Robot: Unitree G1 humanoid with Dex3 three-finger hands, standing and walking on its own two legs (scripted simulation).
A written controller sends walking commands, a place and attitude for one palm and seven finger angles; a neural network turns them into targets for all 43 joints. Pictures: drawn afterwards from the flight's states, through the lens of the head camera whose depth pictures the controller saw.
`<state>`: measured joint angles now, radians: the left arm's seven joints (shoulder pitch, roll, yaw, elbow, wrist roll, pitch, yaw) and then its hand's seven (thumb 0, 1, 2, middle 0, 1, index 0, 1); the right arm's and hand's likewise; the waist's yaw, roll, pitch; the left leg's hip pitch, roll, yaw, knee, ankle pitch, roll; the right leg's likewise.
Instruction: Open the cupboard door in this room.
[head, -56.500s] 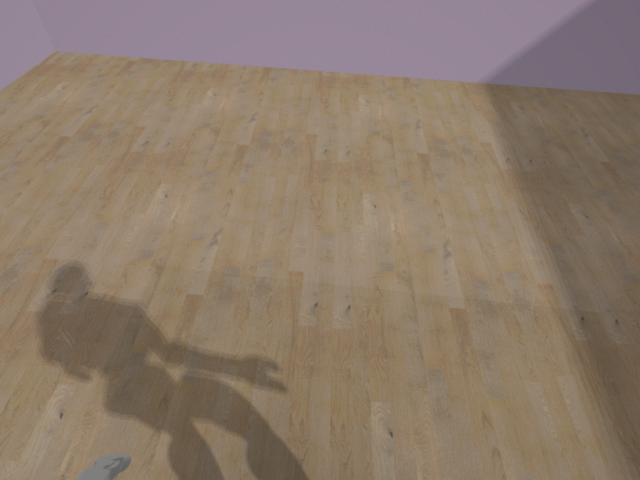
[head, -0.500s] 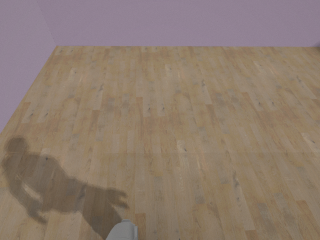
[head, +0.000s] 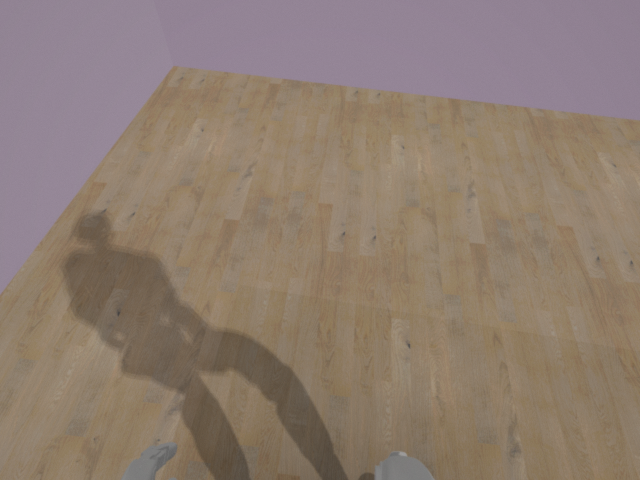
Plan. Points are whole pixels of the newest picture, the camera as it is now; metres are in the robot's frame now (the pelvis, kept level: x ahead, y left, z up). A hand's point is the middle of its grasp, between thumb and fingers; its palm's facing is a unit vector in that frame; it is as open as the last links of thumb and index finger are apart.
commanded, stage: turn to face it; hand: left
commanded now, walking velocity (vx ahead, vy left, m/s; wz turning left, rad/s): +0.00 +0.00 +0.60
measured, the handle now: out of the picture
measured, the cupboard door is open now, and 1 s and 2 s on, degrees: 43 43 43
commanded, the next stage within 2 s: none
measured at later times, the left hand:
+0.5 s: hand out of the picture +0.03 +0.17 -0.19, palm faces +0.37 -0.89 -0.26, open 7.3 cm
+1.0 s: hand out of the picture +0.10 +0.15 -0.15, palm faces +0.58 -0.77 -0.28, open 7.4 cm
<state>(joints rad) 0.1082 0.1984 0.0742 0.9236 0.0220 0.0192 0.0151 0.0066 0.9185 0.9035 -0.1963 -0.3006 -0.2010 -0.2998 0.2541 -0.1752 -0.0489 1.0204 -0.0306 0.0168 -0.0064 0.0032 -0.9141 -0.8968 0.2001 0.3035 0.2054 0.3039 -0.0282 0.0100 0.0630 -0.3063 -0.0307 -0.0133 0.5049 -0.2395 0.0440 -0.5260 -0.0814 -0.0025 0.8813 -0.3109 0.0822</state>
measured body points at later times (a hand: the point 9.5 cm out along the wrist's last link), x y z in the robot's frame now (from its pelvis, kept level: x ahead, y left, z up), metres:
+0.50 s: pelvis +0.07 -0.03 -0.02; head +0.13 +0.00 +0.43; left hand +0.01 +0.22 -0.17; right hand +0.30 -0.24 -0.14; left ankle +0.06 +0.07 -0.74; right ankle +0.04 -0.15 -0.73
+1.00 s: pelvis +0.12 -0.07 -0.01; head +0.19 -0.06 +0.44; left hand +0.07 +0.19 -0.13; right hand +0.32 -0.24 -0.17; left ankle +0.03 +0.03 -0.67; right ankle +0.18 -0.16 -0.74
